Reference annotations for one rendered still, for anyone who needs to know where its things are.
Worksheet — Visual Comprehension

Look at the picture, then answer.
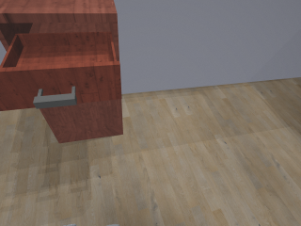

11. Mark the cabinet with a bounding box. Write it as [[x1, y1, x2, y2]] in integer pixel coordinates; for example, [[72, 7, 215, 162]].
[[0, 0, 123, 144]]

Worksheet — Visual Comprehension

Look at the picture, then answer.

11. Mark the drawer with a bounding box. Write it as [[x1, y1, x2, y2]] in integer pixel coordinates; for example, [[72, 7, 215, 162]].
[[0, 31, 122, 111]]

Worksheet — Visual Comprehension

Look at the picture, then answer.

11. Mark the handle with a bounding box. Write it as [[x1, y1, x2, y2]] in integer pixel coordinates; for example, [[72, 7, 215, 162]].
[[33, 86, 77, 109]]

